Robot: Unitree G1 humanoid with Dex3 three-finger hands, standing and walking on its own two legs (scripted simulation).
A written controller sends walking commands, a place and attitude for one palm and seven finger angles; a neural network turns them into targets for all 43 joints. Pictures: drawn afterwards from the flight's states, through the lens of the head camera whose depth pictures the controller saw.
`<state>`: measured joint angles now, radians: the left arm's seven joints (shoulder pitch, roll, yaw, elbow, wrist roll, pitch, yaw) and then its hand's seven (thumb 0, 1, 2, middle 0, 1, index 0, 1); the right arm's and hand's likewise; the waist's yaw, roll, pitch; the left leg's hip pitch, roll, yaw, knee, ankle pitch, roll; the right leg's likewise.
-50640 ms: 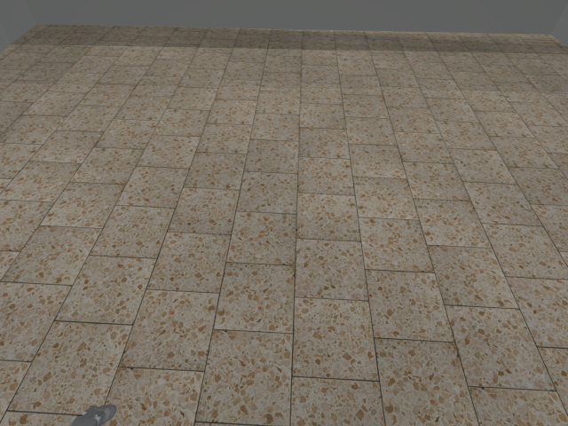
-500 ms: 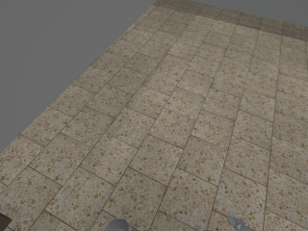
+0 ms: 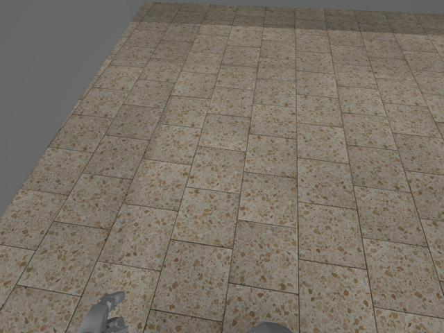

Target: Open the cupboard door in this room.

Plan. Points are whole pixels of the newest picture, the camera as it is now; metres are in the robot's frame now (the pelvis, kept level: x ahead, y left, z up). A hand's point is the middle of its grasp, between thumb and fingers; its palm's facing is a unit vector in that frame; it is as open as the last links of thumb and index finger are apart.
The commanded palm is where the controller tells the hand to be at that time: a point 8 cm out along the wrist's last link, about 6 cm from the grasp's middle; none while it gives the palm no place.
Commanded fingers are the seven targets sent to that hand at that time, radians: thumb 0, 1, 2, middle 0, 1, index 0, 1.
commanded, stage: walk to a spot facing it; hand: left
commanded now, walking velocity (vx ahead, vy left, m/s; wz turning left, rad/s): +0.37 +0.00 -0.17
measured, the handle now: out of the picture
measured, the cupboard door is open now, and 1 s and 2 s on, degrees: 45 45 45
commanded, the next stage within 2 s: turn to face it in 0.28 s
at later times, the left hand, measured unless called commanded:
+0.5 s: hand (132, 288) +0.23 +0.21 -0.17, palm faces -0.01 -0.99 -0.16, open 7.3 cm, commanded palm none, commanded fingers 0.00 0.90 0.90 -0.20 -0.30 -0.20 -0.30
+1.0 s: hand (140, 232) +0.36 +0.22 -0.17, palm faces +0.27 -0.94 -0.19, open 7.3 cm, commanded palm none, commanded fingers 0.00 0.90 0.90 -0.20 -0.30 -0.20 -0.30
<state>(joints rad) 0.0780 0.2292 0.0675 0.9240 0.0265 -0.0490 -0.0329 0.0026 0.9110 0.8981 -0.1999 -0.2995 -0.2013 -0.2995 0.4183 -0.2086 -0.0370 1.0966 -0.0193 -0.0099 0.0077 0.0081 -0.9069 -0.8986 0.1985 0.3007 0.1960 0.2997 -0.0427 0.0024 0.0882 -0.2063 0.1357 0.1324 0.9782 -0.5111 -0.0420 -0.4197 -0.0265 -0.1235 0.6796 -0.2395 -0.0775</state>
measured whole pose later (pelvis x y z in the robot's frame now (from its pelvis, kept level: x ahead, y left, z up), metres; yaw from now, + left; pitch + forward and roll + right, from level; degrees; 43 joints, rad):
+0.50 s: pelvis +0.23 +0.03 +0.02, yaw -4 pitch +0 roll -1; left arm 0.30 0.20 0.05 1.10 0.03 -0.02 0.00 0.01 0.91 0.90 -0.20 -0.30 -0.20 -0.30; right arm 0.18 -0.14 -0.02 0.98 -0.03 -0.08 -0.01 0.00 -0.91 -0.90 0.20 0.30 0.20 0.30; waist 0.01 -0.05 0.05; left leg -0.32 0.05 0.13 0.54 -0.22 0.03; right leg -0.39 -0.03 -0.06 1.11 -0.43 0.00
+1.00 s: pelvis +0.32 +0.01 +0.01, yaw +15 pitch +1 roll +0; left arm 0.18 0.21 0.05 0.93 0.02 0.00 0.01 0.00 0.90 0.90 -0.21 -0.30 -0.21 -0.30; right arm 0.19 -0.22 -0.06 0.93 -0.02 0.02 0.03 0.01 -0.91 -0.90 0.20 0.30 0.19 0.30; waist -0.02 -0.05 0.06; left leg -0.35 0.04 0.10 0.61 -0.25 -0.01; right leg -0.26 -0.16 -0.23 0.67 -0.39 0.05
